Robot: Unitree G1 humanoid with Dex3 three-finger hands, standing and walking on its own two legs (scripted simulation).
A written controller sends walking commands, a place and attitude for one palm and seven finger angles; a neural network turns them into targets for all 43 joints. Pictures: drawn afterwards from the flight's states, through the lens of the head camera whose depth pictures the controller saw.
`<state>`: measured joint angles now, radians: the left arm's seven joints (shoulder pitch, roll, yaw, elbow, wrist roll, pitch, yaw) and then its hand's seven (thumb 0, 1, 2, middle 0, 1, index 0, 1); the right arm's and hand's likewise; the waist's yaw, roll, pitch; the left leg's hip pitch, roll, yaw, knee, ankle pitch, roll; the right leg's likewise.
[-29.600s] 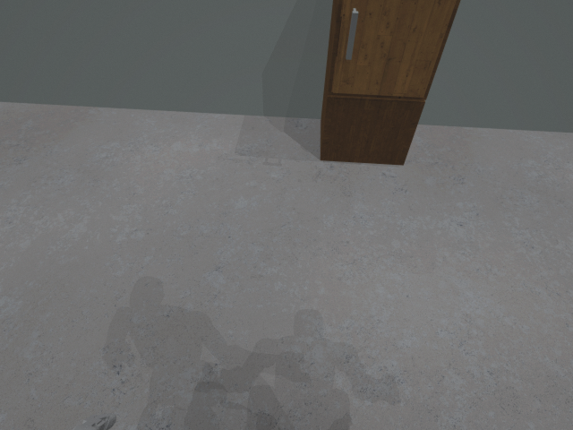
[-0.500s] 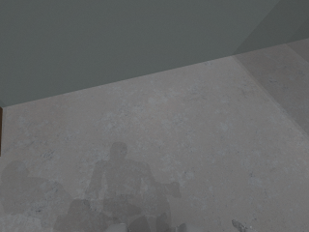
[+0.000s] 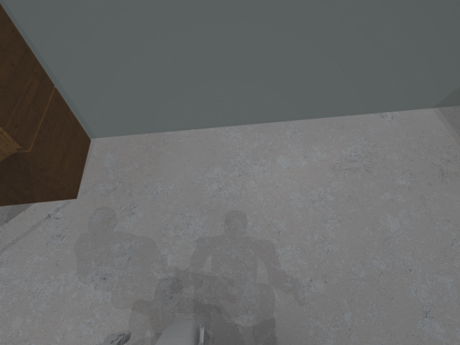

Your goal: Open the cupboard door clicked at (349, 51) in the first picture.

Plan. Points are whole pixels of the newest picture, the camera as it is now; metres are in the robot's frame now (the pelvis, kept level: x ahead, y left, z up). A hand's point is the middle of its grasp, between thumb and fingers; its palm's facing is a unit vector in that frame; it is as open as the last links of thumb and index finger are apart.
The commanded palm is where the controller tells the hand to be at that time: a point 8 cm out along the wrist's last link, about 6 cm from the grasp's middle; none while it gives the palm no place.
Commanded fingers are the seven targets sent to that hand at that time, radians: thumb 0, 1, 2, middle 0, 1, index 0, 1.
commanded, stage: turn to face it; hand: left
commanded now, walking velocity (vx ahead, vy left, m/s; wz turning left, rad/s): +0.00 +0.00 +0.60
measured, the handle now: out of the picture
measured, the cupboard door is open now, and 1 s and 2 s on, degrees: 42 42 42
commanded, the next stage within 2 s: take the last steps up to it in 1.32 s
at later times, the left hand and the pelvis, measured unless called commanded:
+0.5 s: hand out of the picture +0.07 +0.24 -0.16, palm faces +0.30 -0.91 -0.27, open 7.4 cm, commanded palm none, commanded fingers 0.00 0.90 0.90 -0.20 -0.30 -0.20 -0.30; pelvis +0.02 +0.00 +0.00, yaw +17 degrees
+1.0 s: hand out of the picture -0.06 +0.17 -0.19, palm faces +0.62 -0.75 -0.23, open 7.4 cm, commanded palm none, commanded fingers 0.00 0.90 0.90 -0.20 -0.30 -0.20 -0.30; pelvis +0.04 -0.02 -0.02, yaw +37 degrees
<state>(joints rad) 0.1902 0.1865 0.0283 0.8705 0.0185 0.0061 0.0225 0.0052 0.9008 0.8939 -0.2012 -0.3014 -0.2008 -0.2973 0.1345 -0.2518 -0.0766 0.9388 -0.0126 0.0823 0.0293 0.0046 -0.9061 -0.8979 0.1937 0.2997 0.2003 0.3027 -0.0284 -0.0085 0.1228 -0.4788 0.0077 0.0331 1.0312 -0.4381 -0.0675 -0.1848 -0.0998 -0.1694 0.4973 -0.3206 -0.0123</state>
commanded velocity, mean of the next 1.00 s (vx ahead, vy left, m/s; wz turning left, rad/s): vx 0.00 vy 0.00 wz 0.56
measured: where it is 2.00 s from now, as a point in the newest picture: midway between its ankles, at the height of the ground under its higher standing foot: outside the picture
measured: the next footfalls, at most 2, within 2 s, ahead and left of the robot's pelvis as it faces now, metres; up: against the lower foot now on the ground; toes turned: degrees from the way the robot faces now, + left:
left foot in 0.16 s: +0.04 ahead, +0.13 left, +0.00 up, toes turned +12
right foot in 0.58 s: +0.11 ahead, -0.12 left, +0.00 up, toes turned +19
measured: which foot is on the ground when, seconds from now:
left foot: up 0.00-0.14, down 0.16-0.58, up 0.60-0.96, down 0.98-1.00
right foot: down 0.00-0.16, up 0.18-0.56, down 0.58-0.98, up 1.00-1.00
